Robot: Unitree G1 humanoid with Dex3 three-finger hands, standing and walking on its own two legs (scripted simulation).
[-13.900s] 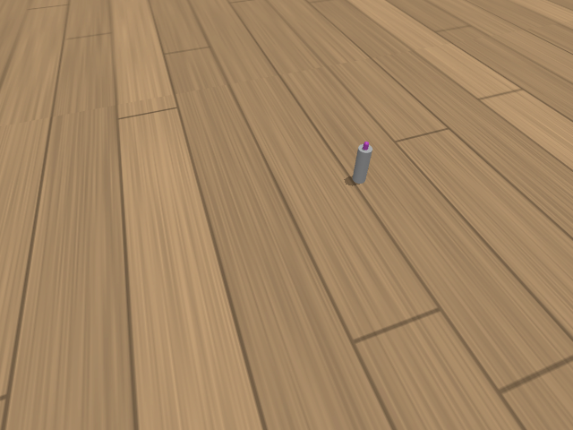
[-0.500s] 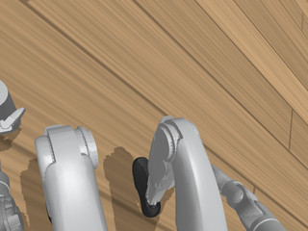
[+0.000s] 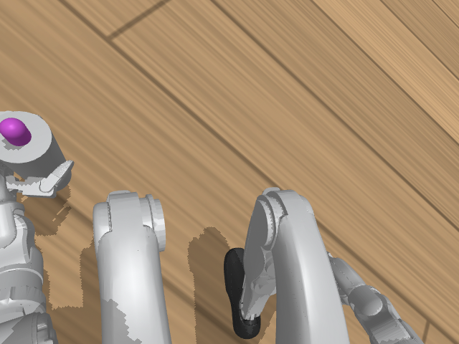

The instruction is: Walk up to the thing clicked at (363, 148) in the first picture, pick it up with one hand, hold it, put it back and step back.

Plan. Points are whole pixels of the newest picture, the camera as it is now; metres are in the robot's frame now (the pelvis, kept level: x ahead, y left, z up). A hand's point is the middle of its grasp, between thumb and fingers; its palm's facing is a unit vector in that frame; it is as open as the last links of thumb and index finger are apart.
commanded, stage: settle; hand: left
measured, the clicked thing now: (35, 156) +0.37 +0.31 -0.09
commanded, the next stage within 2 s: lift in 1.32 s
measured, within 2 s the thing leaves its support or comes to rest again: neither
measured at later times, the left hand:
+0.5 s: hand (18, 134) +0.37 +0.31 +0.00, palm faces +0.38 -0.93 -0.01, open 9.8 cm
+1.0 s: hand out of the picture +0.36 +0.31 +0.05, palm faces +0.39 -0.92 +0.00, open 9.8 cm
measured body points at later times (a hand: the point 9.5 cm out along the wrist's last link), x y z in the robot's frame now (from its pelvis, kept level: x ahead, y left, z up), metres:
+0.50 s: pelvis +0.01 -0.02 +0.04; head +0.20 +0.07 +0.43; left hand +0.34 +0.35 +0.01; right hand +0.23 -0.25 -0.08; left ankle +0.08 +0.13 -0.27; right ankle +0.12 -0.13 -0.27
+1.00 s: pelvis +0.01 -0.02 +0.07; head +0.20 +0.06 +0.47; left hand +0.34 +0.36 +0.05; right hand +0.22 -0.25 -0.05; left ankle +0.08 +0.13 -0.27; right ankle +0.12 -0.13 -0.27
